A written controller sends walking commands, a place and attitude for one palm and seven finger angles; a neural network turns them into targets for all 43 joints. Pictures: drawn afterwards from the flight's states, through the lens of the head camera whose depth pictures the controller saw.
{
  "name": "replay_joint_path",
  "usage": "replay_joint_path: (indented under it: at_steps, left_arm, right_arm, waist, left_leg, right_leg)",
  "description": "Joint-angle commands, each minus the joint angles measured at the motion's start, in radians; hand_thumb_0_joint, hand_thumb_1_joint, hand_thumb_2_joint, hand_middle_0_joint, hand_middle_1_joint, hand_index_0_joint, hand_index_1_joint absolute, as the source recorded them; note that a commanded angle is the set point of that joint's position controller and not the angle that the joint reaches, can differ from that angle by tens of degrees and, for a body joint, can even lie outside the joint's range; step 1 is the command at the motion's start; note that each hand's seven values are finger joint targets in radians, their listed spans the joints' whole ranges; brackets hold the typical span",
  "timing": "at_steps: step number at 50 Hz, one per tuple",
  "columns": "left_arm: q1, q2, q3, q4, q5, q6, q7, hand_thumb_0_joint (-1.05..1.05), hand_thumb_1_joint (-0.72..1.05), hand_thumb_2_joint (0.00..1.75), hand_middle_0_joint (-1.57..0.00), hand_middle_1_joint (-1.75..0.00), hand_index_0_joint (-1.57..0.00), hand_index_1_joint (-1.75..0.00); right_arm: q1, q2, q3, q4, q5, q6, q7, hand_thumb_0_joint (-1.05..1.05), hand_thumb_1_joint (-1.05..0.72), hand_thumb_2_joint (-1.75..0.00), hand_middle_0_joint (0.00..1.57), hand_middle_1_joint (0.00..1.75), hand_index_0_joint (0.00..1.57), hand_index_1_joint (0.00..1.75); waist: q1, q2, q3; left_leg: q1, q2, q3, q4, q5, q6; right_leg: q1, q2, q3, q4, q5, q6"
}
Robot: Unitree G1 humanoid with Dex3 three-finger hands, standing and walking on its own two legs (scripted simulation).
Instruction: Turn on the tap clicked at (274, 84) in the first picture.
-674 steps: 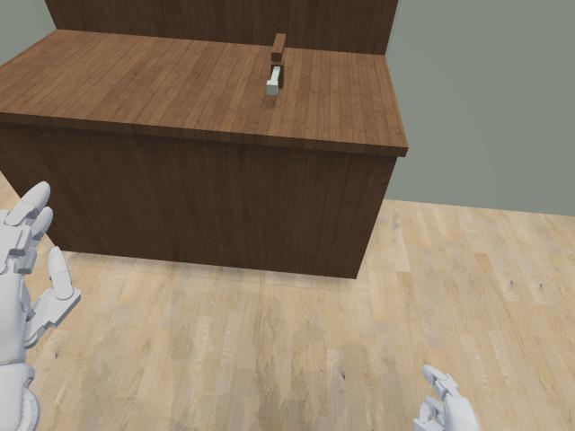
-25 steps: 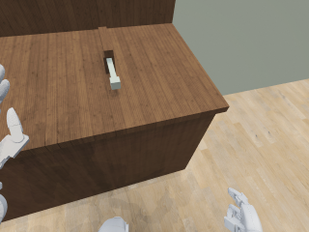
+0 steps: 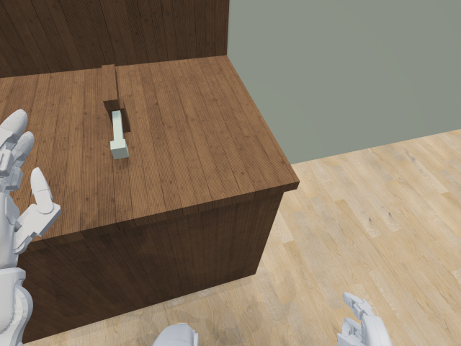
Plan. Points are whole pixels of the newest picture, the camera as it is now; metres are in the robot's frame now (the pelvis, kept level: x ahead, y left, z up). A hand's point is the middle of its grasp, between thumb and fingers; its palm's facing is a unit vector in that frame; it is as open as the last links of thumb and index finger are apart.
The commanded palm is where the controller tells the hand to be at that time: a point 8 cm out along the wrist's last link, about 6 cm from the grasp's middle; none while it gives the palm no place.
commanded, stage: shuffle to correct the standing spot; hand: left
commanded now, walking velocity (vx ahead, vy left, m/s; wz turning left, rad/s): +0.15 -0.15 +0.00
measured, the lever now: (119, 149) +0.44 +0.27 +0.06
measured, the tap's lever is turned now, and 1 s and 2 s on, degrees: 0 0 0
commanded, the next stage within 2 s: come to a stop and stand still in 0.48 s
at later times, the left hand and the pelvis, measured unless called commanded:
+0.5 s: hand (171, 185) +0.28 +0.12 +0.18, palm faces +0.42 -0.84 -0.36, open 7.4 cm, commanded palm +0.22 +0.15 +0.20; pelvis +0.06 -0.13 +0.02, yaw +0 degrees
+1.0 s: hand (223, 167) +0.31 +0.05 +0.19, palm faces +0.41 -0.80 -0.44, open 7.4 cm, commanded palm +0.25 +0.10 +0.20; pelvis +0.10 -0.19 +0.03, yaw +2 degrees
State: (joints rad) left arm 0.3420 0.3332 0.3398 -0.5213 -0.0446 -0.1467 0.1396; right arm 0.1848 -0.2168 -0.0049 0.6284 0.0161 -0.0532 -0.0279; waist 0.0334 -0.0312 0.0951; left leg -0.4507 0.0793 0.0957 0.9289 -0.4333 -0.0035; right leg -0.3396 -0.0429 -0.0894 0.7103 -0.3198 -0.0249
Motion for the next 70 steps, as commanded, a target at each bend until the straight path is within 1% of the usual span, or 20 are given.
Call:
replay_joint_path:
  at_steps: [1, 2, 3, 9, 13, 14, 15, 18, 22, 27, 30, 32, 36, 38, 40, 41, 46, 55, 59, 70]
  left_arm:
    - [-0.11, 0.253, 0.169, -0.411, -0.02, -0.109, 0.021, 0.0, 0.9, 0.9, -0.2, -0.3, -0.2, -0.3]
    - [-0.105, 0.261, 0.164, -0.441, -0.01, -0.126, 0.021, 0.0, 0.9, 0.9, -0.2, -0.3, -0.2, -0.3]
    - [-0.101, 0.317, 0.221, -0.417, 0.004, -0.141, 0.019, 0.0, 0.9, 0.9, -0.2, -0.3, -0.2, -0.3]
    - [0.067, 0.231, 0.217, -0.266, -0.01, -0.121, -0.012, 0.0, 0.9, 0.9, -0.2, -0.3, -0.2, -0.3]
    - [0.084, 0.192, 0.172, -0.121, -0.008, -0.076, -0.004, 0.0, 0.9, 0.9, -0.2, -0.3, -0.2, -0.3]
    - [0.044, 0.223, 0.177, -0.101, 0.0, -0.066, 0.004, 0.0, 0.9, 0.9, -0.2, -0.3, -0.2, -0.3]
    - [0.002, 0.259, 0.183, -0.094, 0.0, -0.05, 0.014, 0.0, 0.9, 0.9, -0.2, -0.3, -0.2, -0.3]
    - [-0.07, 0.224, 0.117, -0.112, 0.002, -0.049, 0.009, 0.0, 0.9, 0.9, -0.2, -0.3, -0.2, -0.3]
    - [-0.071, 0.253, 0.153, -0.233, 0.0, -0.084, 0.03, 0.0, 0.9, 0.9, -0.2, -0.3, -0.2, -0.3]
    - [-0.008, 0.242, 0.158, -0.354, -0.018, -0.1, 0.048, 0.0, 0.9, 0.9, -0.2, -0.3, -0.2, -0.3]
    - [0.035, 0.232, 0.17, -0.322, -0.013, -0.116, 0.05, 0.0, 0.9, 0.9, -0.2, -0.3, -0.2, -0.3]
    - [0.081, 0.244, 0.187, -0.193, -0.013, -0.101, 0.032, 0.0, 0.9, 0.9, -0.2, -0.3, -0.2, -0.3]
    - [0.105, 0.177, 0.135, -0.115, -0.009, -0.067, 0.023, 0.0, 0.9, 0.9, -0.2, -0.3, -0.2, -0.3]
    - [0.102, 0.206, 0.138, -0.085, -0.003, -0.054, 0.024, 0.0, 0.9, 0.9, -0.2, -0.3, -0.2, -0.3]
    - [0.031, 0.192, 0.114, -0.119, -0.007, -0.05, 0.024, 0.0, 0.9, 0.9, -0.2, -0.3, -0.2, -0.3]
    - [0.008, 0.202, 0.103, -0.14, -0.004, -0.05, 0.023, 0.0, 0.9, 0.9, -0.2, -0.3, -0.2, -0.3]
    - [0.029, 0.252, 0.164, -0.177, 0.01, -0.088, 0.046, 0.0, 0.9, 0.9, -0.2, -0.3, -0.2, -0.3]
    - [0.17, 0.21, 0.168, -0.231, -0.005, -0.06, 0.063, 0.0, 0.9, 0.9, -0.2, -0.3, -0.2, -0.3]
    - [0.166, 0.2, 0.148, -0.222, -0.006, -0.057, 0.058, 0.0, 0.9, 0.9, -0.2, -0.3, -0.2, -0.3]
    - [-0.069, 0.158, 0.044, -0.175, 0.022, -0.051, 0.046, 0.0, 0.9, 0.9, -0.2, -0.3, -0.2, -0.3]
  right_arm:
    - [-0.085, -0.118, -0.059, -0.208, -0.006, -0.057, -0.009, 0.0, -0.9, -0.9, 0.2, 0.3, 0.2, 0.3]
    - [-0.067, -0.101, -0.052, -0.206, -0.018, -0.072, 0.001, 0.0, -0.9, -0.9, 0.2, 0.3, 0.2, 0.3]
    - [-0.097, -0.089, -0.048, -0.207, -0.014, -0.082, 0.004, 0.0, -0.9, -0.9, 0.2, 0.3, 0.2, 0.3]
    - [-0.034, -0.094, -0.064, -0.201, -0.007, -0.077, 0.024, 0.0, -0.9, -0.9, 0.2, 0.3, 0.2, 0.3]
    - [0.0, -0.084, -0.053, -0.213, 0.011, -0.073, 0.013, 0.0, -0.9, -0.9, 0.2, 0.3, 0.2, 0.3]
    - [0.007, -0.067, -0.051, -0.209, 0.015, -0.074, 0.009, 0.0, -0.9, -0.9, 0.2, 0.3, 0.2, 0.3]
    - [-0.026, -0.055, -0.043, -0.226, 0.016, -0.078, -0.001, 0.0, -0.9, -0.9, 0.2, 0.3, 0.2, 0.3]
    - [-0.06, -0.081, -0.027, -0.185, 0.017, -0.087, -0.003, 0.0, -0.9, -0.9, 0.2, 0.3, 0.2, 0.3]
    - [-0.119, -0.054, -0.005, -0.165, -0.003, -0.053, -0.017, 0.0, -0.9, -0.9, 0.2, 0.3, 0.2, 0.3]
    - [-0.083, -0.07, -0.027, -0.179, -0.019, -0.079, -0.027, 0.0, -0.9, -0.9, 0.2, 0.3, 0.2, 0.3]
    - [-0.059, -0.094, -0.034, -0.196, -0.007, -0.077, -0.023, 0.0, -0.9, -0.9, 0.2, 0.3, 0.2, 0.3]
    - [-0.067, -0.072, -0.024, -0.17, -0.023, -0.075, -0.022, 0.0, -0.9, -0.9, 0.2, 0.3, 0.2, 0.3]
    - [-0.039, -0.087, -0.029, -0.18, 0.012, -0.077, -0.011, 0.0, -0.9, -0.9, 0.2, 0.3, 0.2, 0.3]
    - [-0.041, -0.077, -0.029, -0.188, 0.005, -0.081, -0.016, 0.0, -0.9, -0.9, 0.2, 0.3, 0.2, 0.3]
    - [-0.037, -0.084, -0.03, -0.184, 0.005, -0.091, -0.015, 0.0, -0.9, -0.9, 0.2, 0.3, 0.2, 0.3]
    - [-0.07, -0.092, -0.032, -0.193, 0.012, -0.089, -0.013, 0.0, -0.9, -0.9, 0.2, 0.3, 0.2, 0.3]
    - [-0.096, -0.06, 0.008, -0.177, -0.012, -0.075, -0.03, 0.0, -0.9, -0.9, 0.2, 0.3, 0.2, 0.3]
    - [-0.052, -0.067, -0.021, -0.198, -0.012, -0.049, -0.025, 0.0, -0.9, -0.9, 0.2, 0.3, 0.2, 0.3]
    - [-0.056, -0.104, -0.037, -0.2, -0.001, -0.05, -0.036, 0.0, -0.9, -0.9, 0.2, 0.3, 0.2, 0.3]
    - [-0.065, -0.104, -0.002, -0.183, -0.009, -0.082, -0.051, 0.0, -0.9, -0.9, 0.2, 0.3, 0.2, 0.3]
  waist:
    - [-0.044, 0.5, -0.177]
    - [-0.054, 0.519, -0.16]
    - [-0.035, 0.324, -0.095]
    - [-0.018, 0.361, -0.133]
    - [-0.01, 0.122, -0.196]
    - [-0.009, -0.125, -0.212]
    - [-0.004, -0.379, -0.204]
    - [-0.017, -0.231, -0.108]
    - [-0.011, -0.097, -0.174]
    - [-0.014, 0.092, -0.222]
    - [-0.026, 0.414, -0.193]
    - [-0.039, 0.358, -0.146]
    - [-0.014, 0.161, -0.16]
    - [-0.038, -0.098, -0.17]
    - [-0.031, -0.172, -0.162]
    - [-0.024, -0.17, -0.122]
    - [-0.01, -0.044, -0.212]
    - [-0.011, -0.1, -0.288]
    - [-0.012, 0.03, -0.281]
    - [-0.015, 0.183, -0.1]
  left_leg:
    - [0.509, 0.179, -0.385, -0.548, -0.029, 0.054]
    - [0.434, 0.331, -0.729, -0.694, -0.023, 0.114]
    - [0.332, 0.365, -0.713, -0.726, 0.028, 0.194]
    - [0.16, 0.226, -0.198, -0.563, 0.159, 0.129]
    - [0.039, 0.109, -0.013, -0.273, -0.019, 0.047]
    - [-0.037, 0.015, 0.028, -0.003, -0.086, 0.023]
    - [-0.245, -0.07, -0.003, 0.242, -0.187, -0.004]
    - [-0.244, 0.016, -0.13, 0.351, -0.057, -0.009]
    - [0.031, 0.016, -0.048, -0.024, 0.003, 0.009]
    - [0.313, -0.058, 0.011, -0.417, 0.149, 0.018]
    - [0.48, 0.251, -0.492, -0.619, 0.272, 0.188]
    - [0.353, 0.272, -0.476, -0.636, 0.364, 0.217]
    - [0.196, 0.094, -0.089, -0.405, 0.404, 0.063]
    - [0.093, -0.022, -0.048, -0.241, 0.204, 0.0]
    - [0.066, -0.063, -0.078, -0.139, 0.017, -0.023]
    - [0.034, -0.054, -0.106, -0.058, -0.016, -0.021]
    - [0.016, -0.044, -0.111, -0.116, 0.024, -0.02]
    - [0.163, -0.073, -0.058, -0.389, 0.175, -0.009]
    - [0.298, 0.05, -0.149, -0.502, 0.433, 0.029]
    - [0.01, 0.048, -0.189, -0.719, -0.096, 0.026]
  right_leg:
    - [-0.383, 0.056, -0.016, 0.321, -0.291, -0.023]
    - [-0.407, 0.101, 0.086, 0.532, -0.266, -0.009]
    - [-0.405, 0.056, 0.169, 0.594, -0.142, -0.007]
    - [-0.112, -0.007, 0.06, 0.125, -0.027, 0.007]
    - [0.233, 0.086, -0.061, -0.218, 0.054, 0.023]
    - [0.269, -0.021, 0.135, -0.33, -0.044, -0.031]
    - [0.327, -0.222, 0.494, -0.412, -0.026, -0.146]
    - [0.199, -0.281, 0.509, -0.43, 0.031, -0.22]
    - [0.09, -0.206, 0.234, -0.377, 0.083, -0.168]
    - [0.058, -0.139, 0.197, -0.281, -0.114, -0.122]
    - [-0.223, 0.062, 0.053, 0.137, -0.183, 0.002]
    - [-0.215, 0.026, 0.108, 0.247, -0.187, 0.013]
    - [0.145, 0.03, 0.031, -0.261, 0.132, 0.036]
    - [0.219, -0.104, 0.276, -0.367, 0.375, -0.015]
    - [0.184, -0.251, 0.408, -0.418, 0.444, -0.086]
    - [0.155, -0.274, 0.478, -0.434, 0.454, -0.076]
    - [0.31, -0.253, 0.279, -0.292, 0.787, -0.074]
    - [0.298, -0.236, 0.27, -0.315, 0.56, -0.056]
    - [0.176, -0.088, 0.188, -0.287, 0.282, 0.017]
    - [0.239, 0.031, 0.101, -0.287, 0.052, 0.039]
